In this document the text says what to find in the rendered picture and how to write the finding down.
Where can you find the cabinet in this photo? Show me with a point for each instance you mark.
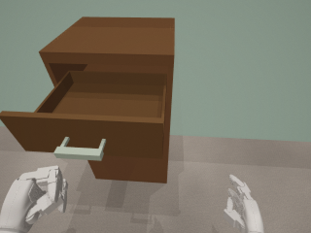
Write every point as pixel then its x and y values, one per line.
pixel 126 45

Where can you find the robot right hand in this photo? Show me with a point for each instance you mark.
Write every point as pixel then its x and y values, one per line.
pixel 247 217

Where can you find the handle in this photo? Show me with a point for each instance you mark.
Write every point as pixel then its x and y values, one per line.
pixel 79 153

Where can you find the robot left hand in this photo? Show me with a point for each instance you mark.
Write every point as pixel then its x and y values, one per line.
pixel 44 187

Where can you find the drawer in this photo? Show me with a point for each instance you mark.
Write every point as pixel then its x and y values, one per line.
pixel 125 108

